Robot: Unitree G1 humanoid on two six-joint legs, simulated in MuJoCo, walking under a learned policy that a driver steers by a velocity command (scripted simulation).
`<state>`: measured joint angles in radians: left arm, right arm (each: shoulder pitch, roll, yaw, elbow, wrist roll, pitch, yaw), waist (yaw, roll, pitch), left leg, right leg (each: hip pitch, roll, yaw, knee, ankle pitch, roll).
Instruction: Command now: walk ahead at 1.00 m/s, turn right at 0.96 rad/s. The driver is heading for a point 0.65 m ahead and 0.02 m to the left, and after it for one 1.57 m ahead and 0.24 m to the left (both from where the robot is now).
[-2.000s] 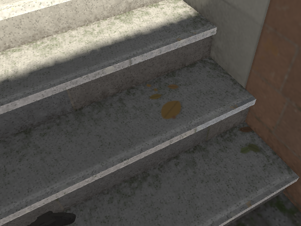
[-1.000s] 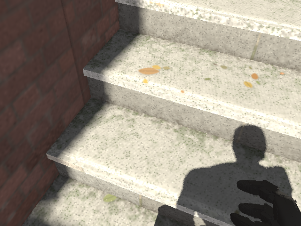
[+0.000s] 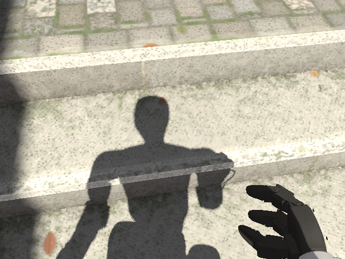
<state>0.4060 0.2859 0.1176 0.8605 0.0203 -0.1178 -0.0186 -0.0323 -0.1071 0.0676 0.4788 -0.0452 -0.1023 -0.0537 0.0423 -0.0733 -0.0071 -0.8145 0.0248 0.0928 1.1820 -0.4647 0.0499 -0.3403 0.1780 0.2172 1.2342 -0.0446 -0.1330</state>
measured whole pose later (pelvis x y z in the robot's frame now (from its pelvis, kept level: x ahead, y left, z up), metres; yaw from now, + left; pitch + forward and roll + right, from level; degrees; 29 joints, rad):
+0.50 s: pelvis +0.42 -0.01 +0.22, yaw -11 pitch +3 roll -6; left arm 0.22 0.23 0.05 0.82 0.05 -0.02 -0.01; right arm 0.35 -0.19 -0.06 0.70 -0.01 -0.13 0.00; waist -0.02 0.02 -0.09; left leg -0.62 -0.03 -0.08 2.05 -0.13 0.11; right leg -0.47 0.16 -0.10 0.86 -0.46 -0.09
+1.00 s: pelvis +0.85 +0.04 +0.45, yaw +12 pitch +5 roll -3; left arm -0.11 0.05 -0.08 0.36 0.07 -0.09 0.01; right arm 0.56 -0.24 -0.05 0.98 -0.01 -0.06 0.00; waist -0.01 0.06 -0.05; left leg -0.04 -0.12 -0.21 0.35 -0.36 0.15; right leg -1.33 -0.03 -0.02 1.92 -0.53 -0.09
